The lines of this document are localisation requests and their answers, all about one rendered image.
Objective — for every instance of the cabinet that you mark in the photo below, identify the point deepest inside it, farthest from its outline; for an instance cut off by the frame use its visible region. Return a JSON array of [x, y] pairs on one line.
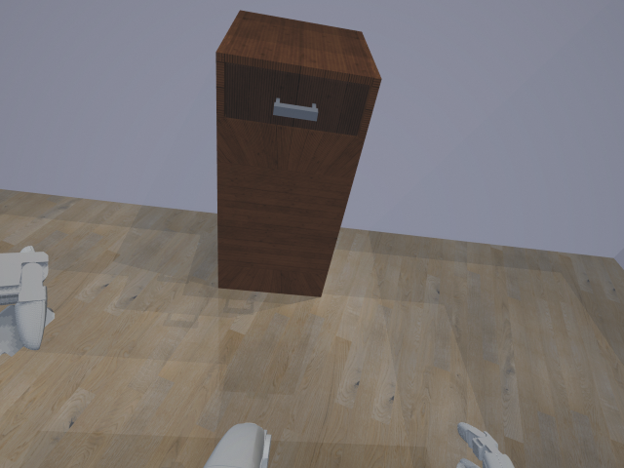
[[282, 191]]

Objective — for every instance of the handle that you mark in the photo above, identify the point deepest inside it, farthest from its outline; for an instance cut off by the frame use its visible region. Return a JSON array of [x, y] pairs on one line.
[[295, 111]]

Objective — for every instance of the left robot thigh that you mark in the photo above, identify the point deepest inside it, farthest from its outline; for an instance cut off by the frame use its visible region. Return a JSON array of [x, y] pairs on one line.
[[242, 446]]

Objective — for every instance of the right robot hand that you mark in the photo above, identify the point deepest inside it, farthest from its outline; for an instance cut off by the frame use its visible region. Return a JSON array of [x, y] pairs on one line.
[[484, 447]]

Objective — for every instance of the left robot hand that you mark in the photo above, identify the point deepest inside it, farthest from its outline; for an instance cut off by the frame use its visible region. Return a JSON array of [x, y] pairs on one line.
[[21, 283]]

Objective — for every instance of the drawer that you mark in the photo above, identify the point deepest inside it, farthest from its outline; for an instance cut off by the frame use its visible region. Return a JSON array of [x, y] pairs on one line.
[[251, 93]]

